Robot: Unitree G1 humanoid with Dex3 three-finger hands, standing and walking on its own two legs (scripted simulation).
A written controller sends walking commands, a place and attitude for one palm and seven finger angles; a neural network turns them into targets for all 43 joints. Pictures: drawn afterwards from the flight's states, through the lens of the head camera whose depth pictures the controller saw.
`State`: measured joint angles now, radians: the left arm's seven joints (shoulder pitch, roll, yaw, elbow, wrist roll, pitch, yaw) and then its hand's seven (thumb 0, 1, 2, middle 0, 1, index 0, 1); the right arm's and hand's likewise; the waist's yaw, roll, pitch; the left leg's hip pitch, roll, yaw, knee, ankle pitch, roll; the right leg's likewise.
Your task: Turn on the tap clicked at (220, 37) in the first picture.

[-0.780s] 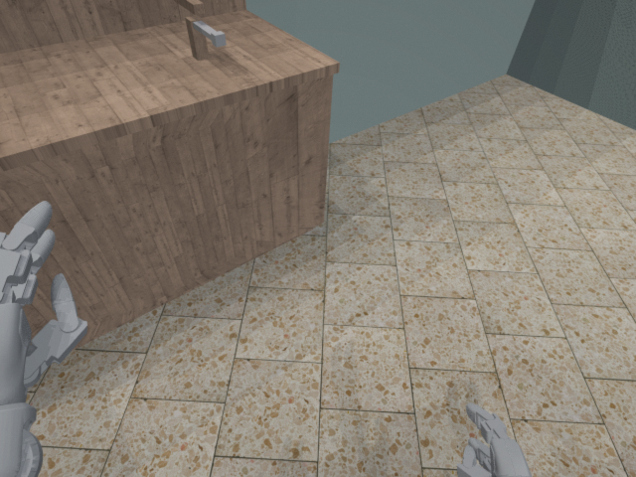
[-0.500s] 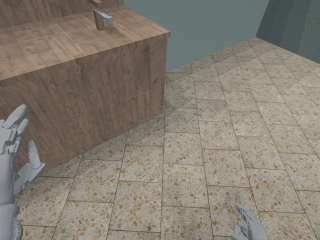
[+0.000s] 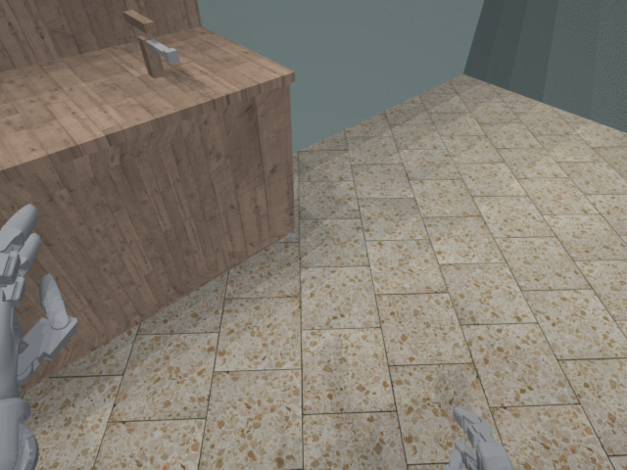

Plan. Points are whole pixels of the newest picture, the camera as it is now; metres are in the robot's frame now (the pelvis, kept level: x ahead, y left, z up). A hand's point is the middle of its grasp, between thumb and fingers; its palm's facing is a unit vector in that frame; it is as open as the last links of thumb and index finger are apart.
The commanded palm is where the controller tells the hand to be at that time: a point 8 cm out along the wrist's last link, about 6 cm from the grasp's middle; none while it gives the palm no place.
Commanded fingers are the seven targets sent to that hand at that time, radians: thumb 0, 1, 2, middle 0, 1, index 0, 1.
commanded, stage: walk to a spot facing it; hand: left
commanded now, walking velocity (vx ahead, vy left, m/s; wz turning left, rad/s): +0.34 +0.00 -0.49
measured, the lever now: (171, 55) +1.02 +0.45 +0.11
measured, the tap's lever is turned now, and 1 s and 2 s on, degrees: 0 0 0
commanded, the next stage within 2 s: turn to face it in 1.24 s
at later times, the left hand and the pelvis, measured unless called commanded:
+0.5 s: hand (234, 207) +0.36 +0.13 +0.18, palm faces +0.26 -0.83 -0.49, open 7.4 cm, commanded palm +0.31 +0.18 +0.18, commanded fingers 0.00 0.90 0.90 -0.20 -0.30 -0.20 -0.30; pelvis +0.11 -0.07 +0.01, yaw -8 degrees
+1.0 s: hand (288, 122) +0.55 +0.09 +0.19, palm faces +0.27 -0.86 -0.43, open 7.4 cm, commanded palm +0.51 +0.13 +0.18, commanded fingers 0.00 0.90 0.90 -0.20 -0.30 -0.20 -0.30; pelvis +0.30 -0.11 +0.01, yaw -12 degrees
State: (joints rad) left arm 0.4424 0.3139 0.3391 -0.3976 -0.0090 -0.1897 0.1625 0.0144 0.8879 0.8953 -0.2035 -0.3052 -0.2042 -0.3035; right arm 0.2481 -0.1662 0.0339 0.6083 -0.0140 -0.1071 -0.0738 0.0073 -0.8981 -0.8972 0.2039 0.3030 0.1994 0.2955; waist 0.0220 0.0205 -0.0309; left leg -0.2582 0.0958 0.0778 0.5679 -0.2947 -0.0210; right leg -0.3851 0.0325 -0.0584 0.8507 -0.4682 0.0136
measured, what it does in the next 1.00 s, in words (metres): walks ahead: right foot, then left foot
